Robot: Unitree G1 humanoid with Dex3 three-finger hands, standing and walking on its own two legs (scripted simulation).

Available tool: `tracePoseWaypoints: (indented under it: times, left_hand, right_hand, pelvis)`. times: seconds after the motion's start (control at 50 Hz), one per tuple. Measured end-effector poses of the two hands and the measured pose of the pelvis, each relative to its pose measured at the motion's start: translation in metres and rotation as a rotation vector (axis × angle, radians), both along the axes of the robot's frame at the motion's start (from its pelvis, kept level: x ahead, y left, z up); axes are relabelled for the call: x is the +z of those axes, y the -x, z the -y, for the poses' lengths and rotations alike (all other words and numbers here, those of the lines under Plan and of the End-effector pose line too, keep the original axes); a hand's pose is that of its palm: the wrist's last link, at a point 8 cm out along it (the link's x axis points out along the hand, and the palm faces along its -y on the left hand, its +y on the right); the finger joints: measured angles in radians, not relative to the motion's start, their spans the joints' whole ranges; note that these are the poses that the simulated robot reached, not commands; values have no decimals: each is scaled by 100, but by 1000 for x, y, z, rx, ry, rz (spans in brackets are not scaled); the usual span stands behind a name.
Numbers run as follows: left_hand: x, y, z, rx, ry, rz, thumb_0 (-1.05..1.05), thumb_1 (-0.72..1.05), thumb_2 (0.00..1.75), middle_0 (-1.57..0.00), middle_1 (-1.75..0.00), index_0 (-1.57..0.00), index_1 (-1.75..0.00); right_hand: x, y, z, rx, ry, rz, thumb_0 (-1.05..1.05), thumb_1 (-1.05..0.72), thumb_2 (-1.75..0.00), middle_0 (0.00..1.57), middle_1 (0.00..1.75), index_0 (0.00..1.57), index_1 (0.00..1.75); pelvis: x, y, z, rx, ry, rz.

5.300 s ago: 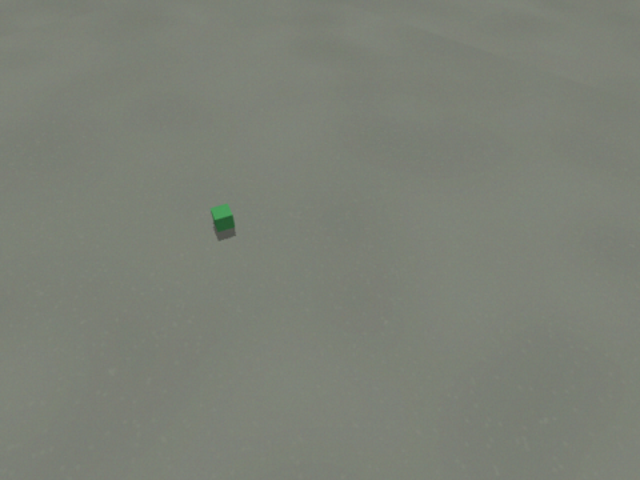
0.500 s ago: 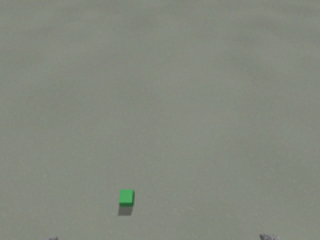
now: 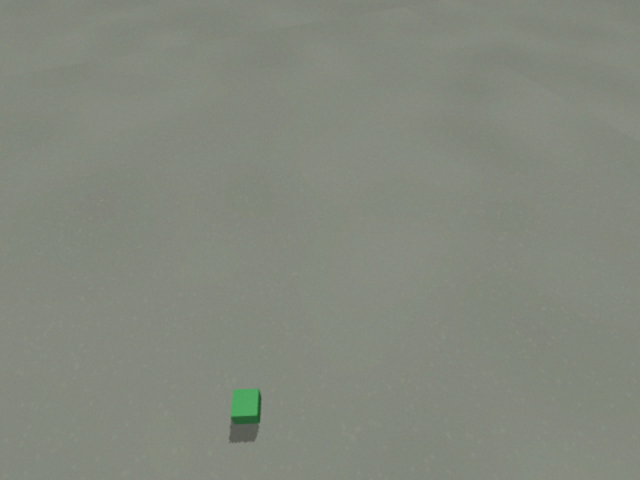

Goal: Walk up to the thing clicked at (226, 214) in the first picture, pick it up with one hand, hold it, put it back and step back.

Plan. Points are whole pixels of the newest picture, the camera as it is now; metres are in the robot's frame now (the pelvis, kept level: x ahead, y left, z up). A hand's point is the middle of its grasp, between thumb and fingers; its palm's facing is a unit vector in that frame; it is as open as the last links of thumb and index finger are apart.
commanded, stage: walk up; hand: left
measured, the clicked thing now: (246, 406) +0.44 +0.20 -0.74
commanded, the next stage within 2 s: none
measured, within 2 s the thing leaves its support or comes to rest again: neither
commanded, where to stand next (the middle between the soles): +0.06 +0.00 m, yaw +0 degrees
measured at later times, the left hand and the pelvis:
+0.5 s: hand out of the picture +0.10 +0.26 -0.15, palm faces -0.04 -0.92 -0.40, open 7.4 cm; pelvis +0.06 -0.01 +0.00, yaw -2 degrees
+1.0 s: hand out of the picture +0.15 +0.28 -0.19, palm faces -0.11 -0.93 -0.35, open 7.4 cm; pelvis +0.03 +0.02 -0.03, yaw -5 degrees
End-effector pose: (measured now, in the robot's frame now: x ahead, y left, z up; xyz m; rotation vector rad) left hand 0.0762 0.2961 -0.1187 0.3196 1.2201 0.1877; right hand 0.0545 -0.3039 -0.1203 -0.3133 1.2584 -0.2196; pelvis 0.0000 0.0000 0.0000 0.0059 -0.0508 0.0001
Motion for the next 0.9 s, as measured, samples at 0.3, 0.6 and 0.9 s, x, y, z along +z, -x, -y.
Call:
tracePoseWaypoints:
  times: [0.3, 0.6, 0.9]
  left_hand:
    - [1, -19, -8, -15, -22, 23, 0, 90, 89, -21, -30, -20, -30]
    - [10, -19, -23, -3, -86, -114, 0, 90, 89, -21, -30, -20, -30]
    - [-38, -96, -33, -69, -3, -10, 0, 91, 89, -21, -30, -20, -30]
  right_hand:
    - [-7, -21, 3, -12, -15, 49, 0, -90, -89, 20, 30, 21, 30]
    - [1, -97, 8, 5, 11, 68, 0, -91, -89, 20, 30, 20, 30]
    - [1, -117, -31, 15, 74, 166, 0, -90, -89, 20, 30, 21, 30]
  pelvis:
    - [-8, -24, 0, -12, -3, 8]
    - [-4, -75, -7, -44, 8, 5]
    - [-28, -56, -30, -58, 8, 1]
